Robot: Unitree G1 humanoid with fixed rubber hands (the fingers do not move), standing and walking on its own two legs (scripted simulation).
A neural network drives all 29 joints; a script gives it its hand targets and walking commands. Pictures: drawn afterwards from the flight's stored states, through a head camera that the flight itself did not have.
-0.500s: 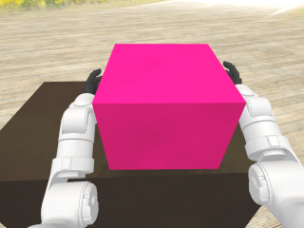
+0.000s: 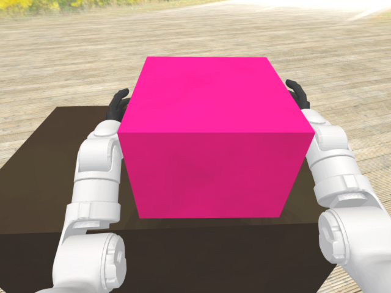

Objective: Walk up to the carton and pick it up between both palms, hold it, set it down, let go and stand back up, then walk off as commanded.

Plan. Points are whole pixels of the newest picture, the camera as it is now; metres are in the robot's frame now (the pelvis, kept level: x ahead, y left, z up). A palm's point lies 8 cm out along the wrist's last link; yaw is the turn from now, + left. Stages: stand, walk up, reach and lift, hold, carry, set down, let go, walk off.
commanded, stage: set down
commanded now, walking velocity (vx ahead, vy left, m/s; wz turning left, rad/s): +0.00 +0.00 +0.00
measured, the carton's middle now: (208, 131) +0.39 +0.00 +0.20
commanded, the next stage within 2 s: none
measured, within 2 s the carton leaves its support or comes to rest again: neither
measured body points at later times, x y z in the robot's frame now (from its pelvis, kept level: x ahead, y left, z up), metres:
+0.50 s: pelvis +0.03 -0.01 +0.00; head +0.00 +0.00 +0.45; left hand +0.43 +0.18 +0.20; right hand +0.45 -0.18 +0.19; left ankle +0.07 +0.10 -0.74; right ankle +0.02 -0.12 -0.74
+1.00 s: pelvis +0.03 -0.01 +0.00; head +0.01 +0.00 +0.45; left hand +0.44 +0.18 +0.18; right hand +0.44 -0.19 +0.16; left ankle +0.07 +0.10 -0.74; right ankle +0.02 -0.12 -0.74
